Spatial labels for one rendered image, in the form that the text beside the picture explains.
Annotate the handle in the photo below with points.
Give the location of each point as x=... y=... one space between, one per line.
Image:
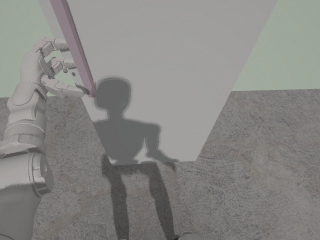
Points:
x=64 y=19

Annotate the fridge door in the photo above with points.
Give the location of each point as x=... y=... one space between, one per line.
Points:
x=163 y=69

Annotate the left robot hand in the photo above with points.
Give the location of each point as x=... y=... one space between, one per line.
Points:
x=34 y=68

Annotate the robot right shin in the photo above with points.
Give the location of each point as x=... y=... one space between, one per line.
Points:
x=186 y=232

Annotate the robot left forearm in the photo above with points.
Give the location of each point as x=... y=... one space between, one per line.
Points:
x=26 y=128

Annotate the left robot upper arm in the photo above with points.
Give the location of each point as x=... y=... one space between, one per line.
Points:
x=24 y=180

